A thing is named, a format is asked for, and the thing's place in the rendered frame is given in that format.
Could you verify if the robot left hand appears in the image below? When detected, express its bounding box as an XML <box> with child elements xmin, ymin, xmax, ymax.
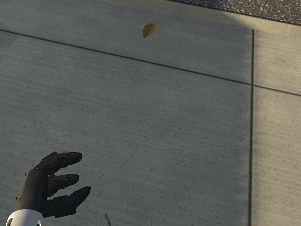
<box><xmin>15</xmin><ymin>152</ymin><xmax>91</xmax><ymax>218</ymax></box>

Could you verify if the left robot forearm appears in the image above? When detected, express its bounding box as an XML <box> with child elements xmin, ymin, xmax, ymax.
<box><xmin>6</xmin><ymin>209</ymin><xmax>44</xmax><ymax>226</ymax></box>

